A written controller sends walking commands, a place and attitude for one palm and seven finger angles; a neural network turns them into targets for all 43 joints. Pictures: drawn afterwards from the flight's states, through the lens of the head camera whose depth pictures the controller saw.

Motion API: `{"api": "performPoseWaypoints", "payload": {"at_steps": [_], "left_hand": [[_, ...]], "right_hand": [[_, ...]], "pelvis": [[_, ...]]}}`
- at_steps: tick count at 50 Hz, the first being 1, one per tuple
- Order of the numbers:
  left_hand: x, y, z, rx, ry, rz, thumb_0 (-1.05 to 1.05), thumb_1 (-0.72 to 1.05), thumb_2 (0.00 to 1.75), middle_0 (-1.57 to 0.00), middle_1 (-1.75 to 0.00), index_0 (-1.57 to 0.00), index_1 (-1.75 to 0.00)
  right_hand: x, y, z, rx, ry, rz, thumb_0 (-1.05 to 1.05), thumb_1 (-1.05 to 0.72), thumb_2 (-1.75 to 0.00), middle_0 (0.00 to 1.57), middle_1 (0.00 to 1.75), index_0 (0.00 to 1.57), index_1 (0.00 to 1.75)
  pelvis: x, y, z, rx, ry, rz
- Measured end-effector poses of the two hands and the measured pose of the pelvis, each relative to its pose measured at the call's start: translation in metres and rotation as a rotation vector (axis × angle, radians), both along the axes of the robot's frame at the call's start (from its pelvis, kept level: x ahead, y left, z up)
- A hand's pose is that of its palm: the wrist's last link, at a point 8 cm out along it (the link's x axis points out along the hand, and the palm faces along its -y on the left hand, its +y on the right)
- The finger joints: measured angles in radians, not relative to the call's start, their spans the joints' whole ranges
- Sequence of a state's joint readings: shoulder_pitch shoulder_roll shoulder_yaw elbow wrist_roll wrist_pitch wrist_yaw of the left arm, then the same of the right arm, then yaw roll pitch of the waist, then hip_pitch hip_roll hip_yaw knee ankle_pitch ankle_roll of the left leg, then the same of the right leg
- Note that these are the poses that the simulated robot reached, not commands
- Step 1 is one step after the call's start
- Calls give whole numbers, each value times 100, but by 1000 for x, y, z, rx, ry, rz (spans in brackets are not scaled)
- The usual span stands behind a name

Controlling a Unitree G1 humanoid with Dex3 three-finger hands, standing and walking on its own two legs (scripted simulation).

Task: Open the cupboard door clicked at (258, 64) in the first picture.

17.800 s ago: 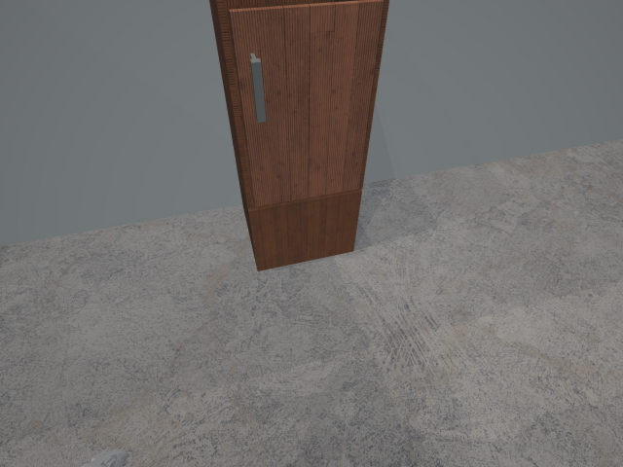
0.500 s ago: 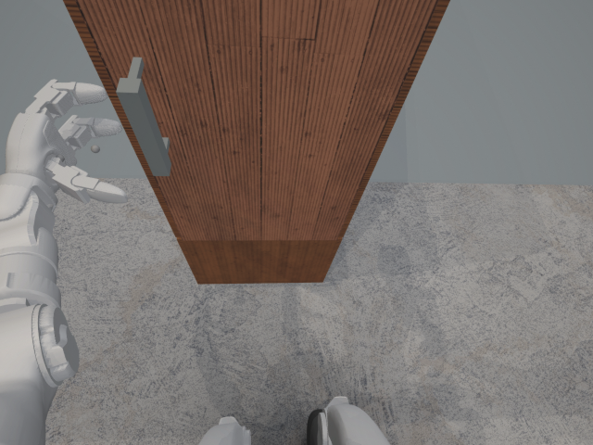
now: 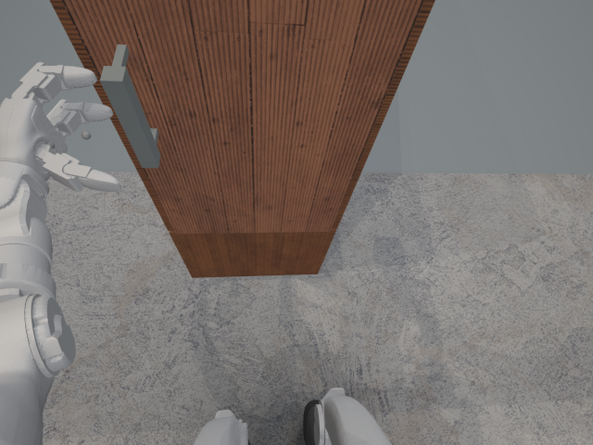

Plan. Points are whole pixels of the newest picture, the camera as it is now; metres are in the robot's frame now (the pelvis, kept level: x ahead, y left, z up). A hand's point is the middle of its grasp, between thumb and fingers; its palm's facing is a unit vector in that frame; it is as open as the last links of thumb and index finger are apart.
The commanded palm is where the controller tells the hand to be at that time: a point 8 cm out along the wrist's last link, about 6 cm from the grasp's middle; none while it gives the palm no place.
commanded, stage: slide the fingers in behind the handle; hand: left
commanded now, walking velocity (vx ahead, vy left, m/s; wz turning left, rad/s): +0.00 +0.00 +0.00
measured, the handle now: (137, 111) +0.53 +0.18 +0.08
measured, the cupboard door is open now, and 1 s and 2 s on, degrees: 0 0 0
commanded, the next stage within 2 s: move the hooked fingers beside the handle in 1.58 s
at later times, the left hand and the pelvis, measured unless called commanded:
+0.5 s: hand (96, 136) +0.49 +0.23 +0.09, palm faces +0.00 -1.00 -0.01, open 14.3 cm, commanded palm +0.47 +0.25 +0.08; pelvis +0.01 +0.00 +0.00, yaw +0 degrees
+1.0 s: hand (107, 142) +0.48 +0.21 +0.09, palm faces +0.05 -1.00 +0.00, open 15.0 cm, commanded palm +0.46 +0.21 +0.08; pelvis +0.01 +0.00 +0.00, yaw +3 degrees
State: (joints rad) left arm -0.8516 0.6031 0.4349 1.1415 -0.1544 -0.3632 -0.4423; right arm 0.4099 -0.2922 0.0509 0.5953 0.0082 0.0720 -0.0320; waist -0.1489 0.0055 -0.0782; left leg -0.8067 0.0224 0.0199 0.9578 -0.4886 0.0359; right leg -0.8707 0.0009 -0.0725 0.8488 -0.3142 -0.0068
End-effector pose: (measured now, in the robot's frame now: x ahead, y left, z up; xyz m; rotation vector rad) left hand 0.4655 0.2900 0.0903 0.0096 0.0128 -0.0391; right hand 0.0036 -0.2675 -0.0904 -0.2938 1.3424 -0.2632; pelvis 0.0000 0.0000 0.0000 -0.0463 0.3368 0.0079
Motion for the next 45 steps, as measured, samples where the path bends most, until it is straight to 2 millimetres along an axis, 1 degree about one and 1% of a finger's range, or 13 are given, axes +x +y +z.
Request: {"api": "performPoseWaypoints", "payload": {"at_steps": [3,6,12,24,32,40,45], "left_hand": [[5,-4,-2,-5,12,2,-1,-50,30,-30,-120,-30,-120],[6,-3,-3,6,22,15,-1,-50,30,-30,-120,-31,-122],[4,-5,-3,9,16,22,-1,-50,30,-30,-120,-30,-121],[-1,-10,-3,1,12,40,-1,-50,30,-30,-120,-24,-120],[-3,-13,-4,-10,8,55,-1,-50,30,-30,-120,-21,-120],[-3,-14,-4,0,5,68,-1,-50,30,-31,-122,-21,-122],[-8,-20,-4,-1,5,78,-1,-50,30,-31,-121,-14,-120]], "right_hand": [[0,-1,1,-5,-9,-7,0,-91,-90,21,30,21,30],[1,0,1,-3,-16,-10,0,-91,-90,21,30,21,30],[4,4,0,20,-15,-7,0,-91,-90,21,30,21,30],[24,8,-3,39,-39,21,0,-91,-90,21,30,21,30],[33,8,-6,44,-48,48,0,-91,-90,21,30,21,30],[33,8,-9,48,-35,69,0,-91,-90,21,30,21,30],[30,9,-12,65,-22,71,0,-91,-90,21,30,21,30]], "pelvis": [[0,0,0,0,1,-2],[0,0,0,0,4,-4],[3,0,1,1,3,-9],[9,1,3,-2,-5,6],[8,1,2,-3,-8,21],[6,0,0,-4,-2,36],[7,0,1,-5,-4,42]]}}
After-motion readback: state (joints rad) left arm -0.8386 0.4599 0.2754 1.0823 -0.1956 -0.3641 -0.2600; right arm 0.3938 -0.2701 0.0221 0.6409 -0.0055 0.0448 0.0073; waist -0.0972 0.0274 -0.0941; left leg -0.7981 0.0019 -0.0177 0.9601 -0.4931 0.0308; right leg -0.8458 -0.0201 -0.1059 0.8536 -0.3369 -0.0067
